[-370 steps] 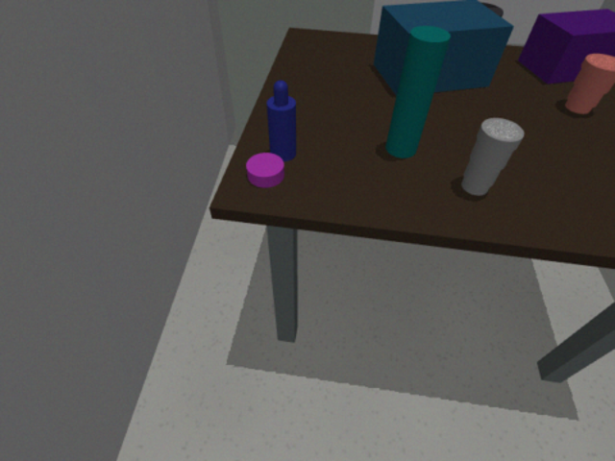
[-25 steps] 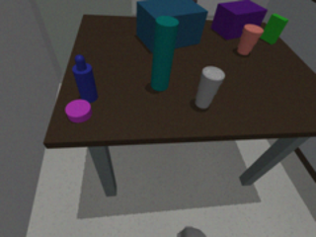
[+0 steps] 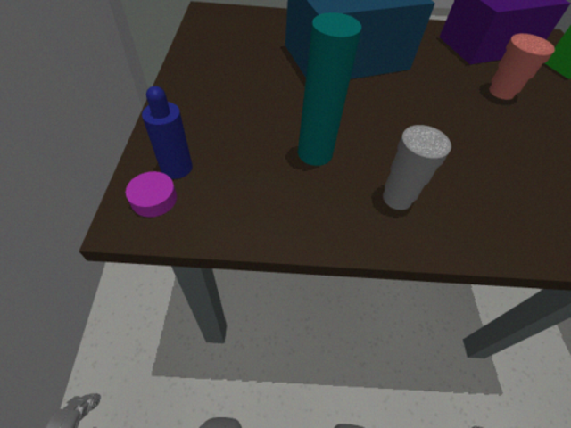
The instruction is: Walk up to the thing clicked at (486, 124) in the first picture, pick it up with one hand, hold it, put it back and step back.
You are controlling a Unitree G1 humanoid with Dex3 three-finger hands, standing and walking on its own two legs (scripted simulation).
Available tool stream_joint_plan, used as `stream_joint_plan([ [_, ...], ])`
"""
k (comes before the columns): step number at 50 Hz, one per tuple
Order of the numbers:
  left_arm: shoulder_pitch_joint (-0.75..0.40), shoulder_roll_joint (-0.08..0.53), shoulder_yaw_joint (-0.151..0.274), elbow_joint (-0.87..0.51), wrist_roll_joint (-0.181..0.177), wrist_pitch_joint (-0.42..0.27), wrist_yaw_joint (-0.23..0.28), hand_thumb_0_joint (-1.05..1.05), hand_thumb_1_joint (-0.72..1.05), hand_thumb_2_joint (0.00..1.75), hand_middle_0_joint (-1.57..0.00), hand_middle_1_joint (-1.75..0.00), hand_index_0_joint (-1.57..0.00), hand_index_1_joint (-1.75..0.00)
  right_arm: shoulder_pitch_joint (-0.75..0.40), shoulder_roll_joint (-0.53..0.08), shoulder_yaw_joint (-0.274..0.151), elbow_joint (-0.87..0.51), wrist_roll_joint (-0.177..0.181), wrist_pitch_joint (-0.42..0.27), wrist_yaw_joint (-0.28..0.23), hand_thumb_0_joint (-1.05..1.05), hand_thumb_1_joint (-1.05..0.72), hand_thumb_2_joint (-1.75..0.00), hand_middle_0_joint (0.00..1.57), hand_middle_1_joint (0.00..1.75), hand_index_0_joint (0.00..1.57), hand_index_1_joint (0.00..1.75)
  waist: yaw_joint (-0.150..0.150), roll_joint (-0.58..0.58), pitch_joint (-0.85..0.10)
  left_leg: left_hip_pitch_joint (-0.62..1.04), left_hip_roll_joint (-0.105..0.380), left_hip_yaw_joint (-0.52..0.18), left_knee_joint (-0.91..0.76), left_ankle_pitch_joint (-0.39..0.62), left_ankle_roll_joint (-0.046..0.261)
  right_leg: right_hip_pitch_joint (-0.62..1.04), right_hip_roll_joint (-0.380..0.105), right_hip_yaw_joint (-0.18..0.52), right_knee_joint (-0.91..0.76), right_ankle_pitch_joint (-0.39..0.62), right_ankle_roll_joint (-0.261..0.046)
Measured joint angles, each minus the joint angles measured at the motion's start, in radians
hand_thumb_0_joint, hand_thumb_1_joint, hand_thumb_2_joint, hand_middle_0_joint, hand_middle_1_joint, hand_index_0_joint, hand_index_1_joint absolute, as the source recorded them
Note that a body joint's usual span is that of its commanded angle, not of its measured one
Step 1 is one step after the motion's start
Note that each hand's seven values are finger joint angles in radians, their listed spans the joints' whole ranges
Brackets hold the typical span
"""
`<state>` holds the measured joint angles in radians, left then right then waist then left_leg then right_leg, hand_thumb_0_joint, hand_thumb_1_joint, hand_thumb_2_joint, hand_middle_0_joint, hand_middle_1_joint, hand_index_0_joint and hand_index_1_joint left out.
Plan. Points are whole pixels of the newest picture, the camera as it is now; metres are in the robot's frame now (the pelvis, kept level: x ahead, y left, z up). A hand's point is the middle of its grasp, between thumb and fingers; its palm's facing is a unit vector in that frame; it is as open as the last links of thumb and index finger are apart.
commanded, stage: walk up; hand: right
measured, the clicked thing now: (410, 172) +0.50 -0.18 +0.05
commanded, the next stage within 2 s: stand in 1.26 s
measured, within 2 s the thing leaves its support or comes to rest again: neither
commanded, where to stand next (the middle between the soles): +0.04 -0.01 m, yaw +0 degrees
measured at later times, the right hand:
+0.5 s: hand out of the picture +0.09 -0.25 -0.12, palm faces -0.07 +0.94 -0.33, open 7.4 cm
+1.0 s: hand out of the picture +0.07 -0.27 -0.13, palm faces -0.06 +0.94 -0.33, open 7.4 cm
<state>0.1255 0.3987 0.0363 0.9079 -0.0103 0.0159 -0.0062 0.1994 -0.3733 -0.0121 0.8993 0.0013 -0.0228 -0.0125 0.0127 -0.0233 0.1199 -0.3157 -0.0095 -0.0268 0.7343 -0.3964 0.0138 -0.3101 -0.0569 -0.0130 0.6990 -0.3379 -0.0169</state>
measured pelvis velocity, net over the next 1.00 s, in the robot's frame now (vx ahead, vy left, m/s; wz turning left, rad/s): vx -0.01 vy -0.02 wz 0.05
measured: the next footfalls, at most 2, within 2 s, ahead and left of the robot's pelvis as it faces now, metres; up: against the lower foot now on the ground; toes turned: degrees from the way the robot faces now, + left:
none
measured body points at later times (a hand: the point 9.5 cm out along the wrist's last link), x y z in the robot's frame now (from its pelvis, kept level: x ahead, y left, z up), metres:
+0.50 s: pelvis -0.02 +0.00 +0.03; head -0.01 +0.00 +0.48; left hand +0.06 +0.31 -0.10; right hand +0.09 -0.30 -0.10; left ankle +0.00 +0.12 -0.72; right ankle +0.00 -0.15 -0.72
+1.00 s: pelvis -0.01 -0.02 +0.03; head +0.00 -0.02 +0.48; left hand +0.05 +0.29 -0.10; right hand +0.08 -0.31 -0.10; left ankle +0.00 +0.12 -0.72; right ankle +0.00 -0.15 -0.72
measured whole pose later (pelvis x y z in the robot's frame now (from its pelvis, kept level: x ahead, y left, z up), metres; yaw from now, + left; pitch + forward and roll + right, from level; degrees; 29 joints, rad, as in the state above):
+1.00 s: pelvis -0.01 -0.02 +0.03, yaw +3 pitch -2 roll +0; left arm 0.08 0.35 0.03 1.15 0.01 -0.01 -0.01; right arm 0.09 -0.35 -0.01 1.15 0.00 0.01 0.01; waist 0.01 0.01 0.06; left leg -0.15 0.00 -0.08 0.37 -0.18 -0.02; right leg -0.13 -0.05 -0.07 0.34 -0.17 0.03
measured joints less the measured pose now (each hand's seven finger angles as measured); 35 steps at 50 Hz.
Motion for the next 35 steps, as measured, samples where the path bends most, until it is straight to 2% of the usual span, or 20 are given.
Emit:
stream_joint_plan([
  [1, -0.003, -0.003, -0.001, 0.010, 0.004, -0.009, 0.002, 0.00, 0.90, 0.90, -0.21, -0.30, -0.20, -0.30, -0.014, -0.003, 0.000, 0.007, 0.005, 0.006, -0.001, 0.01, -0.90, -0.90, 0.20, 0.30, 0.21, 0.30, 0.000, 0.011, 0.001, -0.002, 0.008, -0.006, 0.010, -0.005, -0.005, 0.012, 0.007, -0.005, -0.016, 0.000, 0.027],
  [2, -0.006, -0.006, -0.005, 0.020, 0.006, -0.015, 0.003, 0.00, 0.90, 0.90, -0.21, -0.30, -0.20, -0.30, -0.028, -0.006, -0.002, 0.012, 0.008, 0.012, -0.002, 0.01, -0.90, -0.90, 0.20, 0.30, 0.21, 0.30, -0.004, 0.022, 0.002, -0.001, 0.013, -0.013, 0.015, -0.004, -0.007, 0.019, 0.011, -0.012, -0.020, -0.010, 0.042],
  [8, -0.025, -0.015, -0.028, 0.067, 0.010, -0.018, 0.000, 0.00, 0.90, 0.90, -0.21, -0.30, -0.20, -0.30, -0.084, -0.012, -0.010, 0.058, 0.008, 0.014, 0.007, 0.01, -0.90, -0.90, 0.20, 0.30, 0.21, 0.30, -0.009, 0.027, -0.010, 0.038, -0.013, -0.014, -0.058, 0.036, -0.004, 0.042, -0.017, -0.014, -0.044, -0.009, 0.063],
  [20, -0.067, -0.014, -0.035, 0.173, 0.010, -0.020, -0.008, 0.00, 0.90, 0.90, -0.21, -0.30, -0.20, -0.30, -0.132, 0.025, 0.020, 0.176, 0.002, 0.021, 0.030, 0.01, -0.90, -0.90, 0.20, 0.30, 0.21, 0.30, 0.003, 0.014, -0.036, 0.126, -0.009, -0.029, -0.253, 0.157, -0.010, 0.143, -0.013, -0.035, -0.255, 0.115, 0.063],
  [35, -0.034, -0.037, -0.020, 0.251, 0.021, -0.023, -0.012, 0.00, 0.90, 0.90, -0.21, -0.30, -0.20, -0.30, -0.122, 0.024, 0.010, 0.244, -0.001, 0.028, 0.030, 0.01, -0.90, -0.90, 0.20, 0.30, 0.21, 0.30, 0.000, 0.026, -0.055, 0.161, 0.001, -0.046, -0.362, 0.223, -0.024, 0.184, -0.003, -0.054, -0.363, 0.176, 0.055],
])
